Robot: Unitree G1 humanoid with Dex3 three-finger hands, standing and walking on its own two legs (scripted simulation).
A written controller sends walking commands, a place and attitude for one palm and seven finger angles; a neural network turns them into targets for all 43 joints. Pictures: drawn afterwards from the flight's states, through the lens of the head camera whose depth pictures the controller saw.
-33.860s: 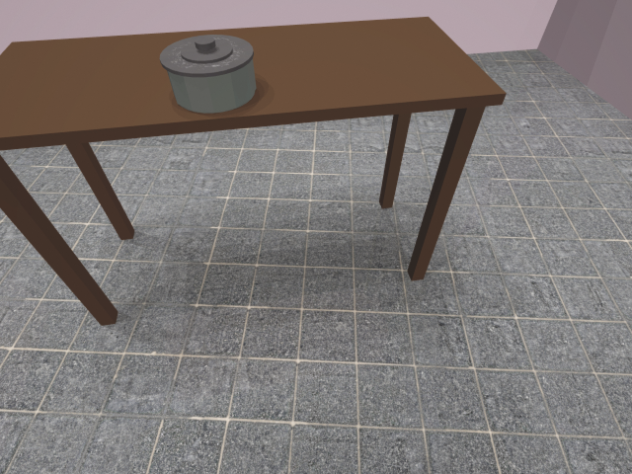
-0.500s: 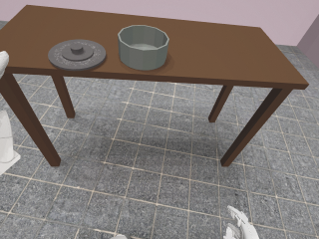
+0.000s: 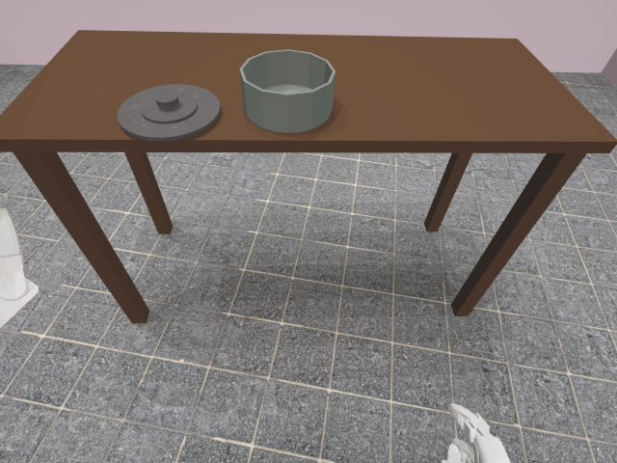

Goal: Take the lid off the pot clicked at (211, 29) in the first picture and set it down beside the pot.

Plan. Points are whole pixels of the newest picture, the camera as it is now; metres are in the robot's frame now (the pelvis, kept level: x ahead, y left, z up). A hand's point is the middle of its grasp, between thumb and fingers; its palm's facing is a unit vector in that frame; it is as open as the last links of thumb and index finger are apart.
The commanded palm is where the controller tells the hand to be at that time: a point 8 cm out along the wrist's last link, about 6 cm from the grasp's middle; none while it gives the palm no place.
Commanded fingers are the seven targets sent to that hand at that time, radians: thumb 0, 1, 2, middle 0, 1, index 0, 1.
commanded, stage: stop stepping back and stand still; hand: left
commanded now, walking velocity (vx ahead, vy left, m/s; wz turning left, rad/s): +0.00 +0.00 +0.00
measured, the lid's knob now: (167, 99) +0.74 +0.34 +0.07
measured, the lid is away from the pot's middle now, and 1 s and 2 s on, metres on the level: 0.25 0.25 0.25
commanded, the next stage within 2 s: let the arm hang, fingers relaxed in 0.94 s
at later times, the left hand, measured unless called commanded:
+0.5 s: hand out of the picture +0.09 +0.16 -0.18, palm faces +0.15 -0.97 -0.21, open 6.8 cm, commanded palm none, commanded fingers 0.00 0.90 0.90 -0.20 -0.30 -0.20 -0.30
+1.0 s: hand out of the picture +0.10 +0.17 -0.17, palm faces +0.09 -0.97 -0.21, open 7.3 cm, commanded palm none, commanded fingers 0.00 0.90 0.90 -0.20 -0.30 -0.20 -0.30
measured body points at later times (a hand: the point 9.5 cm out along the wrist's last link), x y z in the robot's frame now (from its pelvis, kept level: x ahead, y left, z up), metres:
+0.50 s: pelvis +0.05 -0.03 +0.00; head +0.11 -0.01 +0.44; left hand +0.08 +0.21 -0.16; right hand +0.08 -0.27 -0.15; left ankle +0.02 +0.08 -0.73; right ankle +0.01 -0.11 -0.73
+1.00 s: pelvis +0.07 -0.01 +0.01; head +0.09 -0.01 +0.46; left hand +0.10 +0.22 -0.15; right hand +0.08 -0.23 -0.15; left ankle +0.02 +0.08 -0.73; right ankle +0.01 -0.11 -0.73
